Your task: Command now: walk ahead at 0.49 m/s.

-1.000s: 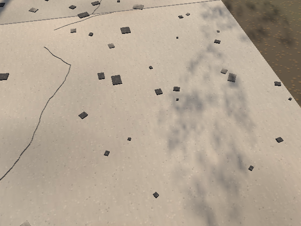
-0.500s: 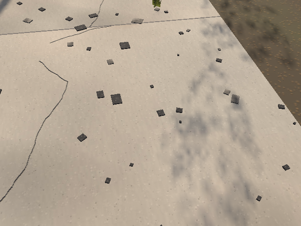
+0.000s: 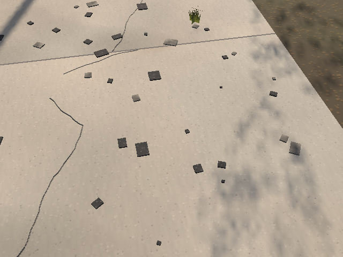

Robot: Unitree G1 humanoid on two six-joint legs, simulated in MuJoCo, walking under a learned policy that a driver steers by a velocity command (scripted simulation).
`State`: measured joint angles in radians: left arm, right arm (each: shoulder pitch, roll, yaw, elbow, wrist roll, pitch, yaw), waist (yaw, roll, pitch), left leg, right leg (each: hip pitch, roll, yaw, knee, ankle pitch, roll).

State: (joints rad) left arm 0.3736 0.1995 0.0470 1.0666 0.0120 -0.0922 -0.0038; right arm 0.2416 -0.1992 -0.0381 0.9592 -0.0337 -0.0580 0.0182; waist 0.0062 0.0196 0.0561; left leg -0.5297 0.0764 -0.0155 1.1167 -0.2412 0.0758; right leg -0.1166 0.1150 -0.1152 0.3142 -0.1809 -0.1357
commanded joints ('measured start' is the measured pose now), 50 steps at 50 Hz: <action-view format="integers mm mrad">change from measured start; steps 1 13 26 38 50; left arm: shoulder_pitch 48 191 31 -412 -124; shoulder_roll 85 100 27 36 87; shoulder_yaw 3 -13 3 -11 27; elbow -32 6 -92 -246 -143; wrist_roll -3 13 26 8 1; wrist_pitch -24 -14 41 42 11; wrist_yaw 2 27 -20 -25 -11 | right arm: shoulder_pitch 24 -282 108 324 161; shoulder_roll -41 -49 -70 -93 -67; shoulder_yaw -8 3 -20 -7 -17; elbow -37 -151 34 91 14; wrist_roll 0 15 24 16 19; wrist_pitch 18 -2 -53 -49 -31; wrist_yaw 10 7 -13 -28 -16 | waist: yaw -30 28 37 -66 5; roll -47 -105 25 56 -35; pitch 62 42 -2 55 -28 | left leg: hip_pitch -88 -53 352 593 -49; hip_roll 36 -66 126 114 -10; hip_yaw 31 119 -136 -28 -29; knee -76 -547 -980 -966 112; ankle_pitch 106 137 266 522 -76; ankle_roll -28 17 138 108 22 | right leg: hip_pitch -53 274 -398 -538 33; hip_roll -282 -320 -204 -172 -406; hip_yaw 228 145 125 31 443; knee -220 -65 809 331 -131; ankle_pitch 233 735 -63 168 -33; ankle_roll -73 -41 71 90 -115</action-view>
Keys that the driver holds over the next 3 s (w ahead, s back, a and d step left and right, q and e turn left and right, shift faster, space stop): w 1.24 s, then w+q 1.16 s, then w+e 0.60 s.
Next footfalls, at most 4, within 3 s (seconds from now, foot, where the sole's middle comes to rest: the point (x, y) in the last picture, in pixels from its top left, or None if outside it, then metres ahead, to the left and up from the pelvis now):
0.34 left None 0.35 0.11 -0.78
0.90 right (196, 219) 0.65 -0.06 -0.78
1.48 left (159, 160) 0.95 0.10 -0.78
2.04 right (176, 107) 1.30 0.02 -0.78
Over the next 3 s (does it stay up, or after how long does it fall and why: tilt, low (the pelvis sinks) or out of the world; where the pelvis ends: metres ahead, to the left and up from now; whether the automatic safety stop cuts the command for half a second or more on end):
stays up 1.49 0.32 -0.01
